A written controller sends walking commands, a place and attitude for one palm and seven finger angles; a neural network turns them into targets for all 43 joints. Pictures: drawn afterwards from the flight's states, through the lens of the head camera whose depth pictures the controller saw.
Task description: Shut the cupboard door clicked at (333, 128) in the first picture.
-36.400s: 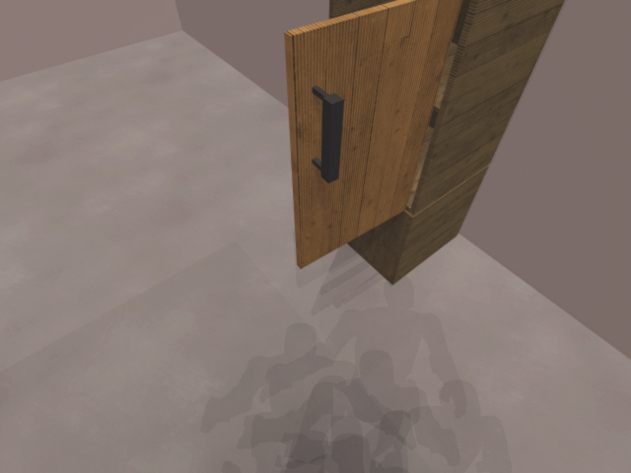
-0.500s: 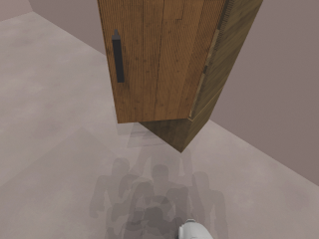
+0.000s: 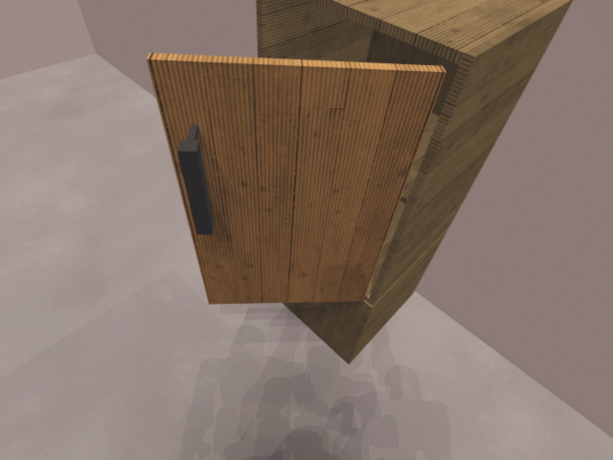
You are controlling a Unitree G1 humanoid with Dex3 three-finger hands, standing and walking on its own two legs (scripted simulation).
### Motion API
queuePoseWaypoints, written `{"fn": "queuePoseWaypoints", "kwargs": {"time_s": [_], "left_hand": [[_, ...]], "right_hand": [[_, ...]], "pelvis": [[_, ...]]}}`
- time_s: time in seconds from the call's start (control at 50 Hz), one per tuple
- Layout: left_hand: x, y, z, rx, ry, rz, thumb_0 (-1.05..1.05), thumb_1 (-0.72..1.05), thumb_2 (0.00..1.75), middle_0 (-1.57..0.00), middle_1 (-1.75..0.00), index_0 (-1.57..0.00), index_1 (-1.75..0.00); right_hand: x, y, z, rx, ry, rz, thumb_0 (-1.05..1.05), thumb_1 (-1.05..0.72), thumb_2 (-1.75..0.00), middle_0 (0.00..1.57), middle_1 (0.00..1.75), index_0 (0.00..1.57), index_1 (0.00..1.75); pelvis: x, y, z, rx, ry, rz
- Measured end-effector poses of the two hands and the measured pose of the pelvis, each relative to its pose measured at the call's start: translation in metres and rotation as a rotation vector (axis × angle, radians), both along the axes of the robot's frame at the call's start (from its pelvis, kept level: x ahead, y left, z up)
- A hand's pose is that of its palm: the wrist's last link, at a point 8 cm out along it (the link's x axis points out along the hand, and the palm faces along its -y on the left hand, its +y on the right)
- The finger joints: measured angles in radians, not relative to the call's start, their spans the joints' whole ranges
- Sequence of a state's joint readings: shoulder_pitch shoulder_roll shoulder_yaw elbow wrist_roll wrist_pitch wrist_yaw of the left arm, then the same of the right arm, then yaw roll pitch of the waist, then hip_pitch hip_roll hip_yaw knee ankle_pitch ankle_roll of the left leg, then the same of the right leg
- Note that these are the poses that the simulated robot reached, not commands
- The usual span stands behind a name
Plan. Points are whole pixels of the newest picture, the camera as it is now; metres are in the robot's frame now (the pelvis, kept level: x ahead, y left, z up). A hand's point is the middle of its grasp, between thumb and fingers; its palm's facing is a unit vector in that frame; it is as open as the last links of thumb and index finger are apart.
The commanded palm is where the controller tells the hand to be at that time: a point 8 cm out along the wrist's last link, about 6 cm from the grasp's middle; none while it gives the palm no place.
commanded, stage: come to a stop and stand still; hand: left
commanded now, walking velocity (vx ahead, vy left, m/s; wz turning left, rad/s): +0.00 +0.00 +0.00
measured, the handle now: (199, 182) +0.48 +0.20 +0.08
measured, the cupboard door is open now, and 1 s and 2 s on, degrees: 47 47 47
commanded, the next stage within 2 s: look again from close up in 1.24 s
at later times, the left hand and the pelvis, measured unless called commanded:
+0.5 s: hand out of the picture +0.12 +0.17 -0.16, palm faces +0.06 -0.97 -0.23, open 7.3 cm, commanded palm none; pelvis +0.06 -0.02 +0.01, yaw +2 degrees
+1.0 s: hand out of the picture +0.05 +0.15 -0.16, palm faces +0.02 -0.98 -0.20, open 7.3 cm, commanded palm none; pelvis +0.03 -0.03 +0.02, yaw +1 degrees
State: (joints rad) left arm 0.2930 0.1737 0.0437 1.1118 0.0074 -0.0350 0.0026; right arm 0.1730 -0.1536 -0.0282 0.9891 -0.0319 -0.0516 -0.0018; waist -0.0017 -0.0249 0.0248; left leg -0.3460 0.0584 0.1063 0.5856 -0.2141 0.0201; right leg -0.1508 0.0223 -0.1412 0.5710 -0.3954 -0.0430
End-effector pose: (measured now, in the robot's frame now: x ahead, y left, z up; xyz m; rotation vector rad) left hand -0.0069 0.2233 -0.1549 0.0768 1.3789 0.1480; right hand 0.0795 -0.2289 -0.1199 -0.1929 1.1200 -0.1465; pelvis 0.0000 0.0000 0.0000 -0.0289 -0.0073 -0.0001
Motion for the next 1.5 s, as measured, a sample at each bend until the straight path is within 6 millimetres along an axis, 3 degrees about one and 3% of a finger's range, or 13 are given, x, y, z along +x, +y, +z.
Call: {"fn": "queuePoseWaypoints", "kwargs": {"time_s": [0.08,0.18,0.3,0.42,0.56,0.7,0.78,0.86,1.04,1.18,1.28,1.4,1.5], "left_hand": [[0.021,-0.008,0.002,-0.008,0.03,-0.014,0.01,0.92,0.9,-0.2,-0.3,-0.2,-0.3],[0.056,-0.015,0.015,0.036,-0.011,0.004,0.01,0.93,0.9,-0.2,-0.3,-0.2,-0.3],[0.081,-0.022,0.022,0.089,-0.006,-0.01,0.01,0.92,0.9,-0.2,-0.3,-0.2,-0.3],[0.106,-0.019,0.028,0.104,-0.032,-0.019,0.01,0.91,0.9,-0.2,-0.3,-0.21,-0.3],[0.118,0.008,0.013,0.086,-0.084,-0.001,0.0,0.91,0.9,-0.2,-0.3,-0.21,-0.3],[0.111,0.02,0.017,0.084,-0.084,0.003,0.0,0.91,0.9,-0.2,-0.3,-0.2,-0.3],[0.098,0.015,0.022,0.079,-0.077,-0.009,0.0,0.91,0.9,-0.19,-0.3,-0.2,-0.3],[0.08,0.004,0.021,0.089,-0.058,-0.028,0.0,0.91,0.9,-0.2,-0.3,-0.2,-0.3],[0.041,-0.028,0.026,0.054,0.006,-0.036,0.01,0.92,0.9,-0.2,-0.3,-0.2,-0.3],[0.02,-0.044,0.022,0.022,0.038,-0.019,0.01,0.92,0.9,-0.2,-0.3,-0.2,-0.3],[0.009,-0.052,0.021,0.004,0.061,-0.013,0.01,0.91,0.9,-0.2,-0.3,-0.2,-0.3],[0.004,-0.053,0.019,0.008,0.054,-0.03,0.01,0.91,0.9,-0.2,-0.3,-0.2,-0.3],[0.007,-0.034,0.022,0.043,0.028,-0.034,0.01,0.91,0.9,-0.2,-0.3,-0.21,-0.3]], "right_hand": [[0.011,0.001,0.001,0.004,0.029,-0.006,0.0,-0.91,-0.9,0.2,0.3,0.2,0.3],[0.009,-0.018,-0.006,-0.006,0.151,-0.014,-0.01,-0.94,-0.9,0.2,0.3,0.2,0.3],[0.013,-0.041,-0.02,0.031,0.234,-0.054,0.0,-0.92,-0.9,0.2,0.3,0.2,0.3],[0.02,-0.051,-0.015,0.003,0.263,-0.061,0.0,-0.91,-0.9,0.2,0.3,0.2,0.3],[0.03,-0.04,-0.004,-0.064,0.215,-0.031,0.0,-0.91,-0.9,0.2,0.3,0.2,0.3],[0.027,-0.015,0.007,-0.054,0.168,0.002,0.0,-0.91,-0.9,0.2,0.3,0.2,0.3],[0.021,-0.007,0.002,-0.013,0.162,0.0,0.0,-0.91,-0.9,0.2,0.3,0.2,0.3],[0.01,-0.013,-0.009,0.022,0.158,-0.036,0.0,-0.92,-0.9,0.21,0.3,0.2,0.3],[-0.039,-0.027,-0.009,0.041,0.235,-0.076,0.0,-0.92,-0.9,0.2,0.3,0.2,0.3],[-0.078,-0.032,-0.006,0.032,0.33,-0.087,0.0,-0.91,-0.9,0.2,0.3,0.2,0.3],[-0.095,-0.029,-0.005,0.035,0.367,-0.098,0.0,-0.91,-0.9,0.2,0.3,0.2,0.3],[-0.096,-0.021,-0.01,0.051,0.352,-0.091,0.0,-0.91,-0.9,0.2,0.3,0.2,0.3],[-0.08,-0.005,-0.02,0.081,0.276,-0.063,0.0,-0.91,-0.9,0.2,0.3,0.2,0.3]], "pelvis": [[0.021,-0.005,0.004,0.026,-0.009,-0.003],[0.04,-0.018,0.009,0.033,-0.015,0.021],[0.061,-0.037,0.005,0.041,-0.001,0.034],[0.064,-0.033,0.011,0.048,0.02,0.032],[0.056,-0.012,0.005,0.037,0.011,0.043],[0.047,-0.007,0.012,0.02,0.001,0.035],[0.041,-0.009,0.014,0.02,0.002,0.029],[0.036,-0.017,0.009,0.04,0.001,0.011],[0.028,-0.028,0.016,0.033,-0.02,0.016],[0.022,-0.035,0.018,0.031,-0.027,0.018],[0.02,-0.036,0.018,0.029,-0.026,0.018],[0.016,-0.031,0.015,0.011,-0.012,0.017],[0.014,-0.021,0.009,0.015,-0.013,0.022]]}}
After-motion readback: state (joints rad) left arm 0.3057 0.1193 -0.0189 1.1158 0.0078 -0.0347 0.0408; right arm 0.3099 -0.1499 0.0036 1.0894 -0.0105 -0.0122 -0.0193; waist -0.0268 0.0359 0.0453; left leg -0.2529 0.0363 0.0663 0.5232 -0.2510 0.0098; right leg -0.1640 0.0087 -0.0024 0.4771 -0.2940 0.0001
